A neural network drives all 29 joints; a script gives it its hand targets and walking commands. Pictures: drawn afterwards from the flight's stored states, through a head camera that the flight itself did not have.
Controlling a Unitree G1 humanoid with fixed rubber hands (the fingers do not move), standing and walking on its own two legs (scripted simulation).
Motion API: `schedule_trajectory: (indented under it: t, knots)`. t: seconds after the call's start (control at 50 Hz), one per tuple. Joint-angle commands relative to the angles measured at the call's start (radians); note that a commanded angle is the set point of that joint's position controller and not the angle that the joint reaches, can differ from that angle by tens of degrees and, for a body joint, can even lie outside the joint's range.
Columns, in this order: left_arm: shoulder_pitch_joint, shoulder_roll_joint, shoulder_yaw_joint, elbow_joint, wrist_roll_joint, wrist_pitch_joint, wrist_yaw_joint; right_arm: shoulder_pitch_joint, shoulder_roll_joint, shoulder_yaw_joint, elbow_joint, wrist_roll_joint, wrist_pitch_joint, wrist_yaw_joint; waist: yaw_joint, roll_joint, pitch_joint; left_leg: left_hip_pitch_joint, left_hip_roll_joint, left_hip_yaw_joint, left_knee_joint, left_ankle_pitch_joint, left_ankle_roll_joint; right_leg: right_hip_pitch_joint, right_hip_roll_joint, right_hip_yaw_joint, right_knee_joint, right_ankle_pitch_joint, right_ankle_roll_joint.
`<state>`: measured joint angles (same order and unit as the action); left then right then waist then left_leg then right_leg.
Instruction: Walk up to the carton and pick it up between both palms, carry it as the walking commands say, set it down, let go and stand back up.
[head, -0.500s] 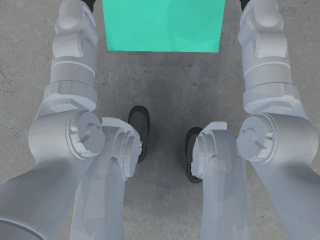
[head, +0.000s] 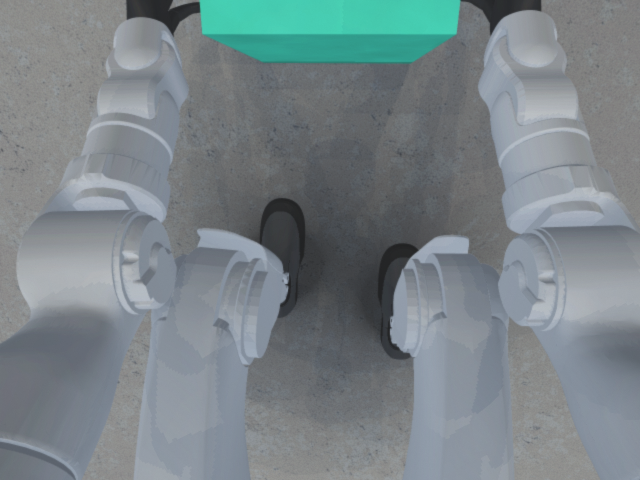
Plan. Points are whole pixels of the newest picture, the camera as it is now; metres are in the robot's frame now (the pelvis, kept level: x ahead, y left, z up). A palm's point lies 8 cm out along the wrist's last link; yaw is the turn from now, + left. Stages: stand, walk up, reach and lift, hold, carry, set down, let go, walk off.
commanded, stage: set down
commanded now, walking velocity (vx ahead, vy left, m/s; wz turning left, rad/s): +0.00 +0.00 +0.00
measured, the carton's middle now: out of the picture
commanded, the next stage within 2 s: let go in 1.58 s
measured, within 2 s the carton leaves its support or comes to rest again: neither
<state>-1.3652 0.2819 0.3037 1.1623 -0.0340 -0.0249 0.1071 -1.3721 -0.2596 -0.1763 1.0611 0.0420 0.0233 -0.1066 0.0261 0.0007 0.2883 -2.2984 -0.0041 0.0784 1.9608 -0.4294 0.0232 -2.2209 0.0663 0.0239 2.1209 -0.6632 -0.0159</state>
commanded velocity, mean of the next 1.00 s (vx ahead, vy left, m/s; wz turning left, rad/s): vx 0.00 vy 0.00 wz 0.00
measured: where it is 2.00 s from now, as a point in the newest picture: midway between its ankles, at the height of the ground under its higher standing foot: (340, 298)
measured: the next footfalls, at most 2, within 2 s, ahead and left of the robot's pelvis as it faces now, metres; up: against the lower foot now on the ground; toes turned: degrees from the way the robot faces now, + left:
none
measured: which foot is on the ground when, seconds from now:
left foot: down 0.00-1.00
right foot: down 0.00-1.00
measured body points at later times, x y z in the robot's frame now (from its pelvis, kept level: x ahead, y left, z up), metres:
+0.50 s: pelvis -0.03 +0.01 +0.00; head +0.35 +0.00 +0.23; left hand +0.52 +0.21 -0.17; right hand +0.52 -0.18 -0.18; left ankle +0.14 +0.10 -0.37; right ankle +0.07 -0.10 -0.37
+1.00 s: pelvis -0.03 +0.01 +0.09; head +0.32 +0.00 +0.36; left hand +0.52 +0.20 -0.03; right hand +0.54 -0.18 -0.03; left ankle +0.14 +0.10 -0.37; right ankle +0.07 -0.10 -0.37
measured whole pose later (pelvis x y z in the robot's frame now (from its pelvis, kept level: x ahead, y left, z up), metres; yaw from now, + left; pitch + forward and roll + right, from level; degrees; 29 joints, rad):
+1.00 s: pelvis -0.03 +0.01 +0.09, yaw -3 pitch +24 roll +1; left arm -1.26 0.37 0.15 0.69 -0.24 0.34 0.18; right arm -1.38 -0.41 -0.06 0.84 0.23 0.33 -0.08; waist 0.04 -0.02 0.52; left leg -1.75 -0.01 0.05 1.75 -0.42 0.04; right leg -1.67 0.07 0.02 1.87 -0.62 -0.01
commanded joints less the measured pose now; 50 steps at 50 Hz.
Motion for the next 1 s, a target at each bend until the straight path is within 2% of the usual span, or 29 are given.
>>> schedule_trajectory:
  t: [0.0,0.02,0.04,0.06,0.08,0.12,0.2,0.22,0.24,0.3,0.34,0.4,0.44,0.46,0.48,0.52,0.54,0.6,0.62,0.66,0.68,0.74,0.76,0.8,0.82,0.84,0.92,0.94,0.98]
  knots:
    - [-0.044,0.043,-0.157,-0.023,-0.171,-0.030,0.020,-0.128,-0.084,0.174,0.002,0.104,-0.029,-0.007,-0.004,-0.085,-1.155,0.818,-0.036,-0.103,0.081,0.483,-0.034,0.309,-0.024,-0.003,-0.154,0.450,0.047]
    - [-0.080,0.161,-0.071,-0.134,-0.181,-0.041,0.030,-0.241,-0.160,0.164,-0.155,0.118,-0.042,-0.014,0.048,-0.161,-1.257,0.765,-0.034,-0.087,0.090,0.437,-0.027,0.455,-0.027,0.013,-0.148,0.478,0.059]
    - [-0.129,0.126,-0.124,-0.223,-0.219,-0.045,0.034,-0.258,-0.217,0.144,-0.202,0.123,-0.050,-0.027,-0.006,-0.104,-1.425,0.908,-0.034,-0.104,0.095,0.518,-0.033,0.462,-0.019,-0.007,-0.115,0.509,0.042]
    - [-0.071,0.150,-0.143,-0.111,-0.205,-0.040,0.032,-0.204,-0.121,0.210,-0.093,0.174,-0.028,-0.010,0.069,-0.048,-1.309,0.902,-0.029,-0.083,0.106,0.521,-0.021,0.357,-0.018,0.008,-0.130,0.466,0.044]
    - [-0.069,0.118,-0.138,-0.082,-0.233,-0.024,0.024,-0.258,-0.165,0.213,-0.144,0.177,-0.029,-0.010,0.048,-0.140,-1.296,0.800,-0.020,-0.081,0.093,0.431,-0.023,0.443,-0.035,0.003,-0.146,0.428,0.049]
    - [-0.075,0.145,-0.141,-0.081,-0.237,-0.026,0.010,-0.220,-0.183,0.193,-0.098,0.163,-0.025,-0.008,0.033,-0.100,-1.280,0.787,-0.012,-0.088,0.108,0.420,-0.023,0.405,-0.036,0.013,-0.134,0.422,0.047]
    - [-0.135,0.180,-0.141,-0.247,-0.248,-0.022,0.019,-0.301,-0.172,0.250,-0.264,0.220,-0.009,0.000,0.093,-0.135,-1.482,0.885,-0.006,-0.076,0.101,0.508,-0.024,0.547,-0.038,0.016,-0.134,0.490,0.047]
    - [-0.125,0.133,-0.198,-0.201,-0.275,-0.011,0.016,-0.273,-0.173,0.250,-0.210,0.212,-0.003,-0.004,0.041,-0.144,-1.487,0.919,-0.026,-0.078,0.065,0.440,-0.024,0.560,-0.039,-0.020,-0.145,0.433,0.052]
    - [-0.169,0.142,-0.183,-0.355,-0.280,0.002,0.018,-0.308,-0.182,0.244,-0.345,0.228,-0.001,-0.011,0.045,-0.122,-1.640,0.941,-0.017,-0.065,0.081,0.481,-0.026,0.690,-0.035,0.003,-0.154,0.532,0.043]
    - [-0.173,0.117,-0.228,-0.277,-0.324,0.079,0.039,-0.397,-0.265,0.259,-0.398,0.261,0.050,-0.019,0.028,-0.104,-1.747,1.138,-0.024,-0.063,0.055,0.363,-0.021,0.679,-0.035,-0.048,-0.182,0.316,0.028]
    - [-0.275,0.174,-0.200,-0.567,-0.323,0.097,0.056,-0.415,-0.302,0.202,-0.521,0.237,0.074,-0.028,0.031,-0.047,-1.876,1.188,-0.031,-0.061,0.032,0.418,-0.037,0.775,-0.023,-0.051,-0.153,0.389,0.025]
    - [-0.208,0.146,-0.188,-0.445,-0.295,0.144,0.063,-0.377,-0.333,0.137,-0.391,0.212,0.097,-0.021,-0.010,-0.039,-1.741,1.192,-0.035,-0.065,-0.013,0.334,-0.039,0.671,-0.016,-0.087,-0.179,0.321,0.018]
    - [-0.192,0.178,-0.153,-0.474,-0.250,0.162,0.088,-0.398,-0.297,0.161,-0.463,0.244,0.124,-0.018,0.052,-0.053,-1.790,1.237,-0.033,-0.066,-0.040,0.335,-0.026,0.700,-0.011,-0.070,-0.211,0.303,0.021]
    - [-0.197,0.193,-0.135,-0.508,-0.233,0.178,0.083,-0.349,-0.367,0.090,-0.442,0.198,0.134,-0.027,0.009,-0.015,-1.776,1.251,-0.044,-0.065,-0.048,0.301,-0.038,0.650,-0.014,-0.073,-0.231,0.256,0.013]
    - [-0.171,0.215,-0.119,-0.428,-0.223,0.193,0.088,-0.373,-0.345,0.132,-0.393,0.222,0.150,-0.022,0.075,-0.010,-1.706,1.247,-0.030,-0.074,-0.081,0.225,-0.026,0.628,-0.019,-0.079,-0.234,0.182,0.010]
    - [-0.213,0.170,-0.132,-0.370,-0.245,0.219,0.088,-0.338,-0.272,0.168,-0.250,0.252,0.175,-0.002,0.055,-0.046,-1.520,1.185,-0.024,-0.072,-0.128,0.122,-0.018,0.578,-0.020,-0.065,-0.310,0.079,0.002]
    - [-0.196,0.186,-0.118,-0.295,-0.225,0.231,0.073,-0.406,-0.246,0.204,-0.283,0.259,0.186,0.000,0.114,-0.053,-1.469,1.062,-0.012,-0.049,-0.121,0.063,-0.008,0.620,-0.033,-0.040,-0.320,0.040,-0.007]
    - [-0.238,0.164,-0.139,-0.380,-0.210,0.226,0.076,-0.343,-0.271,0.139,-0.202,0.200,0.202,0.009,0.061,-0.020,-1.429,1.145,-0.028,-0.065,-0.170,0.079,-0.018,0.545,-0.011,-0.051,-0.347,0.035,-0.009]
    - [-0.292,0.232,-0.105,-0.557,-0.178,0.219,0.089,-0.325,-0.252,0.128,-0.237,0.222,0.207,0.016,0.094,0.026,-1.550,1.281,-0.028,-0.087,-0.198,0.074,-0.020,0.579,-0.010,-0.063,-0.341,0.058,-0.010]
    - [-0.197,0.184,-0.129,-0.408,-0.186,0.260,0.083,-0.337,-0.309,0.132,-0.257,0.200,0.219,0.007,0.053,-0.035,-1.542,1.227,-0.039,-0.052,-0.198,0.075,-0.012,0.617,-0.003,-0.061,-0.393,0.039,-0.008]
    - [-0.206,0.252,-0.056,-0.439,-0.160,0.257,0.083,-0.411,-0.314,0.152,-0.403,0.199,0.218,0.005,0.115,-0.098,-1.601,1.220,-0.031,-0.046,-0.196,0.120,-0.004,0.693,-0.006,-0.049,-0.404,0.065,0.003]
    - [-0.232,0.222,-0.107,-0.582,-0.197,0.287,0.086,-0.430,-0.317,0.137,-0.561,0.189,0.250,-0.010,0.071,-0.089,-1.749,1.363,-0.044,-0.067,-0.256,0.168,0.001,0.823,0.016,-0.058,-0.444,0.122,0.000]
    - [-0.191,0.245,-0.087,-0.593,-0.176,0.303,0.091,-0.350,-0.302,0.160,-0.461,0.219,0.268,-0.013,0.116,-0.060,-1.852,1.430,-0.048,-0.035,-0.253,0.190,-0.007,0.901,0.009,-0.054,-0.458,0.141,-0.006]
    - [-0.135,0.256,-0.067,-0.506,-0.139,0.326,0.088,-0.321,-0.309,0.128,-0.435,0.193,0.282,-0.004,0.102,-0.048,-1.685,1.340,-0.043,-0.059,-0.296,0.155,-0.003,0.766,0.015,-0.053,-0.485,0.107,0.005]
    - [-0.098,0.167,-0.130,-0.639,-0.158,0.321,0.082,-0.291,-0.289,0.104,-0.485,0.164,0.273,0.008,0.074,-0.021,-1.735,1.487,-0.051,-0.107,-0.341,0.213,-0.021,0.753,0.033,-0.091,-0.487,0.171,-0.002]
    - [-0.064,0.189,-0.072,-0.506,-0.146,0.329,0.080,-0.268,-0.312,0.091,-0.422,0.152,0.268,0.017,0.078,-0.065,-1.709,1.434,-0.047,-0.118,-0.330,0.207,-0.015,0.713,0.024,-0.093,-0.481,0.171,0.005]
    - [-0.071,0.185,-0.054,-0.660,-0.144,0.328,0.076,-0.215,-0.262,0.115,-0.459,0.180,0.274,0.025,0.107,-0.025,-1.836,1.504,-0.061,-0.070,-0.389,0.295,-0.019,0.889,0.030,-0.059,-0.570,0.240,0.004]
    - [-0.032,0.185,-0.051,-0.644,-0.117,0.341,0.075,-0.210,-0.323,0.026,-0.470,0.119,0.280,0.022,0.057,-0.010,-1.818,1.537,-0.064,-0.069,-0.394,0.312,-0.029,0.857,0.042,-0.074,-0.595,0.236,-0.001]
    - [-0.086,0.183,-0.073,-0.683,-0.153,0.344,0.061,-0.224,-0.296,0.068,-0.498,0.141,0.284,0.025,0.059,-0.003,-1.852,1.571,-0.061,-0.073,-0.424,0.329,-0.030,0.893,0.038,-0.075,-0.631,0.265,0.002]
